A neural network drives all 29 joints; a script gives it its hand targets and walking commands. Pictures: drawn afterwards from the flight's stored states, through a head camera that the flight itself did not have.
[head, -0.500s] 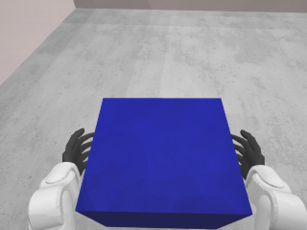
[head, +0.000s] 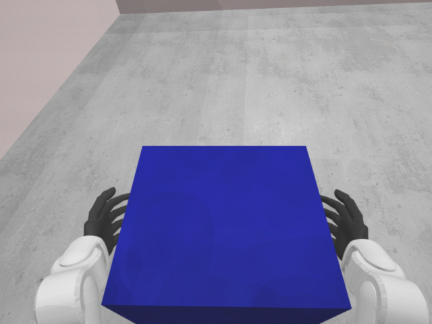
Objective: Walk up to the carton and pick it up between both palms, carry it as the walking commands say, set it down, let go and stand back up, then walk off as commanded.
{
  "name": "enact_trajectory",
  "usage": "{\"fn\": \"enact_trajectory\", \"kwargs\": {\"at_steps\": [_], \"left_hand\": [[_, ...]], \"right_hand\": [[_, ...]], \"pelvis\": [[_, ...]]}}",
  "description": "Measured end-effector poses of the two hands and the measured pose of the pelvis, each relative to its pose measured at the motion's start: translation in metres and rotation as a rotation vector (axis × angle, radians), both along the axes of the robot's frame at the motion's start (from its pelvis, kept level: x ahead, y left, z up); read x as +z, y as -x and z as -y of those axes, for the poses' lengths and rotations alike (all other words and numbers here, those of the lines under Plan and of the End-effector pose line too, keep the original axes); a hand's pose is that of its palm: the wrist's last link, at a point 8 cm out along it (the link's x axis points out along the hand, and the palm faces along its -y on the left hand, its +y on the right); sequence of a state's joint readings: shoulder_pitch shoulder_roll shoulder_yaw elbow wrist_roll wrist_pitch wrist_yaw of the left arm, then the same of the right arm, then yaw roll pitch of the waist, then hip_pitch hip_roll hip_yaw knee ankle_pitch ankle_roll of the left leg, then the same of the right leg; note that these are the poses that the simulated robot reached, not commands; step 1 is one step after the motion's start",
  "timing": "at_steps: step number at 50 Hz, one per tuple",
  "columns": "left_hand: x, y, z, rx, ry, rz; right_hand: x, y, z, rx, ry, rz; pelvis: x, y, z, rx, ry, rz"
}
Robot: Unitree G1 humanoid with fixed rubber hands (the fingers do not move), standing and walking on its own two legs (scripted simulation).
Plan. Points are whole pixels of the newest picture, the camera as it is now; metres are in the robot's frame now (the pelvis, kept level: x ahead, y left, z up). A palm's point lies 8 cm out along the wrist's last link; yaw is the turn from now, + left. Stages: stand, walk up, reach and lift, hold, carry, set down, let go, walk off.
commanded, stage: carry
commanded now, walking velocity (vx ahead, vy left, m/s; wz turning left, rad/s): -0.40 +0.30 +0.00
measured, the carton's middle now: (223, 240) +0.26 -0.01 +0.01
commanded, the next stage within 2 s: none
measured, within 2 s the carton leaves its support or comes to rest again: neither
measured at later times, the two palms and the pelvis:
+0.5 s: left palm out of the picture +0.03 +0.35 +0.08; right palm out of the picture +0.03 -0.03 +0.06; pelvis -0.19 +0.16 -0.01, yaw +0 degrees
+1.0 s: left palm out of the picture -0.15 +0.55 +0.08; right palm out of the picture -0.08 +0.17 +0.08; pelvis -0.33 +0.32 -0.01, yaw +9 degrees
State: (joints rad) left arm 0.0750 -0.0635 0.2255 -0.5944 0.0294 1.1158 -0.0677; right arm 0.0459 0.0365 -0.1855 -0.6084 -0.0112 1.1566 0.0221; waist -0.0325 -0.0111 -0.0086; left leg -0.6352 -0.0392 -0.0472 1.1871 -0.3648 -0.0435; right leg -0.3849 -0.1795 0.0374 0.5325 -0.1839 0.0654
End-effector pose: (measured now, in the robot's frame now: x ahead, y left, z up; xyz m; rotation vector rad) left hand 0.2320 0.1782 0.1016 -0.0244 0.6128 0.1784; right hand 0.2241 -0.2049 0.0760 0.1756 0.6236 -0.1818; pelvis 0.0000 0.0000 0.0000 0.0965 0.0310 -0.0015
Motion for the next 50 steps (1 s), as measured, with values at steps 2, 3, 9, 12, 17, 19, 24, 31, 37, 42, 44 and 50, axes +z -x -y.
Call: {"fn": "enact_trajectory", "kwargs": {"at_steps": [2, 3, 9, 12, 17, 19, 24, 31, 37, 42, 44, 50], "left_hand": [[0.0, 0.011, -0.015, -0.007, 0.008, 0.01], [-0.002, 0.017, -0.024, -0.007, 0.017, 0.013], [-0.041, 0.069, -0.095, 0.019, 0.077, -0.016], [-0.057, 0.109, -0.125, 0.053, 0.114, -0.097], [-0.042, 0.153, -0.153, 0.089, 0.128, -0.031], [-0.033, 0.164, -0.16, 0.075, 0.091, -0.006], [-0.026, 0.195, -0.168, 0.031, 0.02, -0.017], [-0.002, 0.238, -0.203, -0.012, 0.005, -0.006], [-0.021, 0.275, -0.266, 0.028, 0.063, 0.021], [-0.05, 0.332, -0.33, 0.12, 0.098, -0.076], [-0.051, 0.354, -0.347, 0.169, 0.121, -0.08], [-0.026, 0.383, -0.372, 0.2, 0.064, -0.001]], "right_hand": [[0.005, 0.012, -0.015, -0.001, 0.02, 0.01], [0.006, 0.018, -0.023, 0.002, 0.033, 0.012], [-0.006, 0.06, -0.094, 0.029, 0.091, -0.014], [-0.013, 0.09, -0.125, 0.024, 0.077, -0.097], [0.004, 0.123, -0.154, 0.059, 0.082, -0.023], [0.003, 0.137, -0.159, 0.066, 0.077, 0.002], [-0.014, 0.185, -0.168, 0.039, 0.063, -0.011], [0.002, 0.243, -0.204, -0.019, 0.016, -0.006], [0.009, 0.264, -0.266, 0.032, 0.098, 0.023], [-0.008, 0.286, -0.333, 0.093, 0.082, -0.077], [-0.007, 0.294, -0.351, 0.122, 0.074, -0.082], [0.004, 0.308, -0.378, 0.188, 0.075, 0.004]], "pelvis": [[-0.001, 0.015, -0.016, 0.004, 0.0, -0.004], [-0.002, 0.023, -0.024, 0.008, 0.004, -0.007], [-0.022, 0.074, -0.082, 0.029, 0.052, -0.024], [-0.014, 0.098, -0.096, 0.033, 0.109, -0.02], [-0.009, 0.132, -0.119, 0.043, 0.124, -0.031], [-0.011, 0.146, -0.129, 0.041, 0.11, -0.039], [-0.017, 0.186, -0.157, 0.011, 0.062, -0.037], [0.0, 0.238, -0.207, -0.002, 0.007, -0.012], [-0.015, 0.274, -0.261, 0.057, 0.051, -0.03], [-0.014, 0.305, -0.288, 0.106, 0.118, -0.036], [-0.01, 0.314, -0.297, 0.127, 0.13, -0.038], [-0.009, 0.334, -0.319, 0.166, 0.114, -0.058]]}}
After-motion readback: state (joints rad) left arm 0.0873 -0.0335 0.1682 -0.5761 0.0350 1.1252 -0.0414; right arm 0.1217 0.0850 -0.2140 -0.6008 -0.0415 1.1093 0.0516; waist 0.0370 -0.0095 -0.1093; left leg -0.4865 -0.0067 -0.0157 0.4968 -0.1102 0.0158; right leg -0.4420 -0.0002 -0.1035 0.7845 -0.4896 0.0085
